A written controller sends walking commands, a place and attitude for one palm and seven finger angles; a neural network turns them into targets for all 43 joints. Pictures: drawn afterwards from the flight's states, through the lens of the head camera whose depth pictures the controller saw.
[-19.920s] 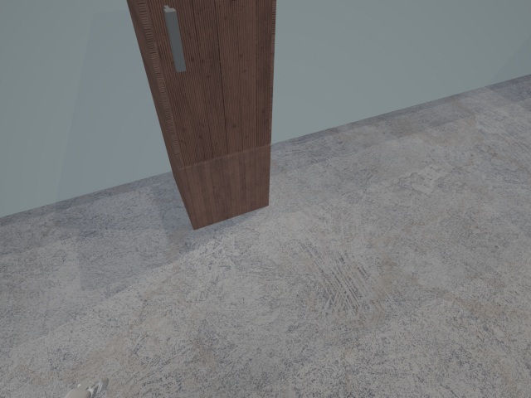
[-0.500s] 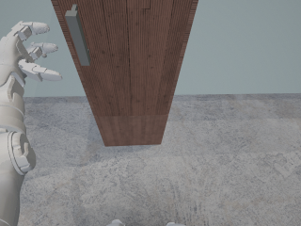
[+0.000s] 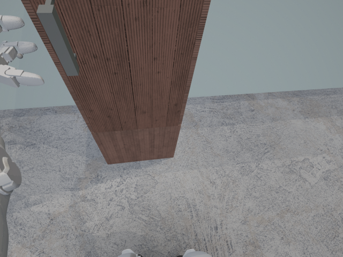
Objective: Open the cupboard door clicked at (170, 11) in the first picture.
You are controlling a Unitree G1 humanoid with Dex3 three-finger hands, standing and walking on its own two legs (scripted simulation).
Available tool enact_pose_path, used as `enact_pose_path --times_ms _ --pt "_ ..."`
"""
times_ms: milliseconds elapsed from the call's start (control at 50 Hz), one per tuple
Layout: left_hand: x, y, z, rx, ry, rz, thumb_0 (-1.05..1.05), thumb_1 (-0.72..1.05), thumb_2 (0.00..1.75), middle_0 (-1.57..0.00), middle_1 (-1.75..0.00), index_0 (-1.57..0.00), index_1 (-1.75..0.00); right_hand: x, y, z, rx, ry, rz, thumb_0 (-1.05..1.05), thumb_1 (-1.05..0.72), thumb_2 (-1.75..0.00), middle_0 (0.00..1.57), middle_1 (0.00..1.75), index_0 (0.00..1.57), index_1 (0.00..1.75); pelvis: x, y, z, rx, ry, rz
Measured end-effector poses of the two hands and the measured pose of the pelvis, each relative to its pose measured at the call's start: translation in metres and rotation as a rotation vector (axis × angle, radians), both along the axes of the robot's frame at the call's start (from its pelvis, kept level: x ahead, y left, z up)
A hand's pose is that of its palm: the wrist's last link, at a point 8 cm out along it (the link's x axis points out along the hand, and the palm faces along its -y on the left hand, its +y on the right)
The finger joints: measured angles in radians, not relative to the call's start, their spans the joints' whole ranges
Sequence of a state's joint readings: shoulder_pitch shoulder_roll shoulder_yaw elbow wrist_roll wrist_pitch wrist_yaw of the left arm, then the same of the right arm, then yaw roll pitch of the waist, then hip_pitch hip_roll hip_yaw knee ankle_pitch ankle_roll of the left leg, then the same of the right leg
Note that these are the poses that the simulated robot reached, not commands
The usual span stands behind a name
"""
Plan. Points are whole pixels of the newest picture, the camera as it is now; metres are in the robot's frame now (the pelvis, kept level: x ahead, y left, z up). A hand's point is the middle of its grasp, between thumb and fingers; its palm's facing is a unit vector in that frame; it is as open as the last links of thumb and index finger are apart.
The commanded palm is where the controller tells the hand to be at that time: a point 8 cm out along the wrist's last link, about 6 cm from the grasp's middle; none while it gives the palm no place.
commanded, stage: move the hooked fingers beside the handle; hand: left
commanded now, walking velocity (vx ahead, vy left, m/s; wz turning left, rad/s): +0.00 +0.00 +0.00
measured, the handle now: (62, 38) +0.57 +0.19 +0.15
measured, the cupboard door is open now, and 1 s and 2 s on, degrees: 0 0 0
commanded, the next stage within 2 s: slide the fingers in behind the handle in 0.84 s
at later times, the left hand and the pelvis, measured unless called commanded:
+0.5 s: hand (20, 55) +0.51 +0.25 +0.15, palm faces +0.05 -1.00 +0.00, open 14.0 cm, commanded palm +0.50 +0.30 +0.14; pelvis -0.01 +0.00 -0.01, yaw +2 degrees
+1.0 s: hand (20, 54) +0.52 +0.25 +0.15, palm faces +0.03 -1.00 +0.02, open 14.0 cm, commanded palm +0.50 +0.30 +0.14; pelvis -0.01 +0.00 +0.00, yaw +1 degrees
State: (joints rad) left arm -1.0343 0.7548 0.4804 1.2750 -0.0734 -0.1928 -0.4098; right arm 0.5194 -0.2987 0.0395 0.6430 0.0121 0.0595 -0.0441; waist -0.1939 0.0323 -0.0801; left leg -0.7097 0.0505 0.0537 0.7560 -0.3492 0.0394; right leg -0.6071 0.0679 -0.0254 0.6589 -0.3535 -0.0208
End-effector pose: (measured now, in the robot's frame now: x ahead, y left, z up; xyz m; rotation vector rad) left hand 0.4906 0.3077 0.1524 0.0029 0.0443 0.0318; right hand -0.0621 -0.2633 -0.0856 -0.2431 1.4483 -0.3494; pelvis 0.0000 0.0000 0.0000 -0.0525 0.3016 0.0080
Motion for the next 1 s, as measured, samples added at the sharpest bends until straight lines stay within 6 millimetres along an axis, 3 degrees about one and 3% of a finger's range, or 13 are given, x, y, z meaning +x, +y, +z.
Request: enact_pose_path --times_ms 120,220,340,440,660,760,880,1000 --pt "-0.008 0.003 0.007 -0.015 -0.072 0.008 -0.01 -0.5 0.3 -0.3 -1.2 -0.3 -1.19 0.037 0.0 -0.004 0.004 -0.073 0.038 0.01 -0.91 -0.89 0.21 0.3 0.2 0.3 0.005 0.002 0.0 -0.004 -0.018 0.015" --pt "-0.011 0.002 0.005 -0.01 -0.017 -0.002 -0.01 -0.5 0.3 -0.3 -1.2 -0.3 -1.2 0.067 -0.002 -0.006 -0.001 -0.145 0.081 0.01 -0.91 -0.89 0.21 0.3 0.2 0.3 0.003 0.004 -0.001 -0.006 -0.024 0.03" --pt "-0.013 -0.003 -0.002 -0.021 -0.007 0.005 -0.01 -0.5 0.3 -0.3 -1.2 -0.3 -1.2 0.082 -0.002 -0.008 -0.005 -0.191 0.121 0.0 -0.91 -0.89 0.21 0.3 0.2 0.3 -0.003 0.005 -0.002 -0.004 -0.027 0.035" --pt "-0.007 -0.003 0.0 -0.017 -0.026 0.022 -0.01 -0.5 0.3 -0.3 -1.2 -0.3 -1.2 0.071 -0.003 -0.008 -0.018 -0.179 0.115 0.0 -0.91 -0.89 0.21 0.3 0.2 0.3 -0.01 0.004 -0.005 -0.007 -0.017 0.038" --pt "0.007 -0.009 0.002 -0.023 -0.008 0.003 -0.01 -0.5 0.3 -0.3 -1.2 -0.3 -1.2 0.005 -0.001 -0.006 -0.019 -0.028 0.03 0.01 -0.91 -0.89 0.21 0.3 0.2 0.3 -0.011 0.004 -0.007 -0.01 0.007 0.023" --pt "0.009 -0.005 -0.002 -0.017 -0.004 0.018 -0.01 -0.5 0.3 -0.3 -1.2 -0.3 -1.2 -0.015 0.003 -0.001 -0.019 0.013 -0.006 0.01 -0.91 -0.89 0.21 0.3 0.2 0.3 -0.011 0.004 -0.007 -0.01 0.011 0.011" --pt "0.007 -0.001 0.0 0.004 -0.036 0.017 -0.01 -0.5 0.3 -0.3 -1.2 -0.3 -1.19 -0.02 0.005 0.001 -0.015 0.034 -0.016 0.01 -0.91 -0.89 0.21 0.3 0.2 0.3 -0.009 0.004 -0.006 -0.013 0.014 0.011" --pt "0.003 0.0 -0.001 -0.023 -0.015 0.001 -0.01 -0.5 0.3 -0.3 -1.2 -0.3 -1.2 -0.003 0.003 -0.001 -0.014 -0.004 0.002 0.01 -0.91 -0.89 0.21 0.3 0.2 0.3 -0.006 0.005 -0.005 -0.014 0.006 0.015"
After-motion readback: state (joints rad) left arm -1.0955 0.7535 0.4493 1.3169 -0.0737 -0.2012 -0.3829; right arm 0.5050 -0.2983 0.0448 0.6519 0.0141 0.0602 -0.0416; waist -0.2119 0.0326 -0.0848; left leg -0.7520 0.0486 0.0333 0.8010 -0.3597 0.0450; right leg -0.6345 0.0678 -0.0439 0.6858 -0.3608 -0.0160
